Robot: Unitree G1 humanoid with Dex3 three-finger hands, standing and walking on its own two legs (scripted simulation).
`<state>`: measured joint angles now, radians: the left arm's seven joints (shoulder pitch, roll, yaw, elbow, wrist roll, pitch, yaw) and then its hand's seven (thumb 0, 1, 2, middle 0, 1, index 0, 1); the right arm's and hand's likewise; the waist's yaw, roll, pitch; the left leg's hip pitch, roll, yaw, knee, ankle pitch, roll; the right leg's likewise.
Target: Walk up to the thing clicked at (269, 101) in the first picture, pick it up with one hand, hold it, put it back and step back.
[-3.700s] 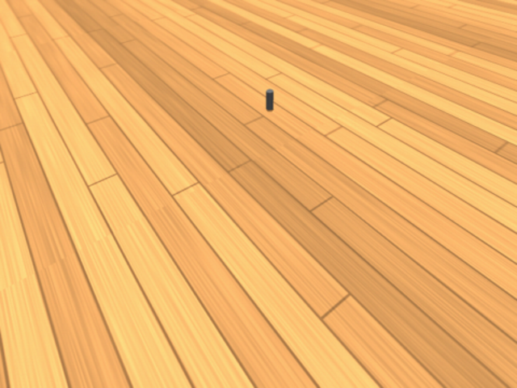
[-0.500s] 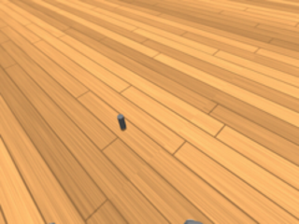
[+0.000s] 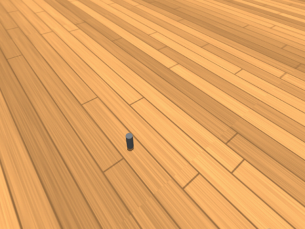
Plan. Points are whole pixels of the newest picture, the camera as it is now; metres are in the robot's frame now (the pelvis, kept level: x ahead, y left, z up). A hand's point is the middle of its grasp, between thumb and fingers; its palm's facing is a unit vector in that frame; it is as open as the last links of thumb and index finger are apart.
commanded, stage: walk up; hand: left
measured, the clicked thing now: (129, 141) +0.81 +0.19 -0.69
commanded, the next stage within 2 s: none
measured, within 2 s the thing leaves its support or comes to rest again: neither
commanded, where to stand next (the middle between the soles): +0.46 +0.01 m, yaw -3 degrees
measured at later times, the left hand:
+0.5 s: hand (84, 181) +0.28 +0.24 -0.12, palm faces -0.06 -0.91 -0.40, open 7.4 cm
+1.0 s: hand (77, 154) +0.39 +0.30 -0.14, palm faces -0.10 -0.93 -0.36, open 7.4 cm
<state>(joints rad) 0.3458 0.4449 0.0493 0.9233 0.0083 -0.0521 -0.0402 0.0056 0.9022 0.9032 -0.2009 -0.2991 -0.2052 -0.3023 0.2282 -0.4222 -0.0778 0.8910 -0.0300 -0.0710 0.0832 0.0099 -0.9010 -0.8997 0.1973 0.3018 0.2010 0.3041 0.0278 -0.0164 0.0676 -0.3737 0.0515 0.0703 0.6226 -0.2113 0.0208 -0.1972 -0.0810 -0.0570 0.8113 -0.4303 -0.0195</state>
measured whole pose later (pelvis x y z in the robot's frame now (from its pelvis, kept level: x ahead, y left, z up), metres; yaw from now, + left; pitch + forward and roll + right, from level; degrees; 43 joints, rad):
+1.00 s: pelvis +0.34 +0.03 +0.01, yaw -2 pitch -3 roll +1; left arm 0.30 0.44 0.04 0.92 0.01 -0.03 -0.04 0.01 0.91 0.90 -0.20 -0.30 -0.20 -0.30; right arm 0.33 -0.40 -0.04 0.87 -0.02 -0.08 0.04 0.01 -0.90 -0.90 0.20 0.30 0.20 0.30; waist -0.02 -0.06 0.08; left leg -0.26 0.04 0.09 0.57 -0.26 0.01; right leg -0.47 -0.05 0.01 0.99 -0.38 -0.03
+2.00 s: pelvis +0.40 +0.01 +0.02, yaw -1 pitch -2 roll +0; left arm 0.07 0.34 0.01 1.19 0.00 0.00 -0.02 0.00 0.90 0.90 -0.20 -0.30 -0.20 -0.30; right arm 0.08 -0.37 0.00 1.16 -0.01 -0.02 0.01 0.01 -0.90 -0.90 0.20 0.30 0.20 0.30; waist 0.02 0.01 0.05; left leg -0.09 0.02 0.01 0.36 -0.23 -0.02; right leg -0.22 -0.05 -0.06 0.35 -0.10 0.01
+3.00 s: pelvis +0.33 +0.05 +0.00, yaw +0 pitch -2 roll +0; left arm 0.04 0.42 0.06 0.95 0.03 0.09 0.00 0.00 0.91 0.90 -0.20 -0.30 -0.20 -0.30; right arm 0.22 -0.35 -0.06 1.03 -0.05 0.01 0.00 0.01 -0.90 -0.90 0.20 0.30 0.20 0.30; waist -0.03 -0.08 0.15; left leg -0.26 -0.01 0.00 0.65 -0.37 0.02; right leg -0.53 0.06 0.17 1.05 -0.41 -0.01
